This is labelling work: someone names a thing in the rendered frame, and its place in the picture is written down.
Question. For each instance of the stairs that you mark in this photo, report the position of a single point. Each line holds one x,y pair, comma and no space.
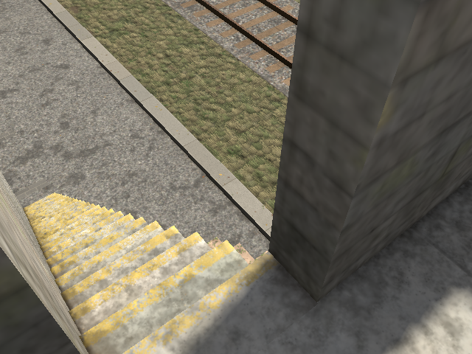
121,278

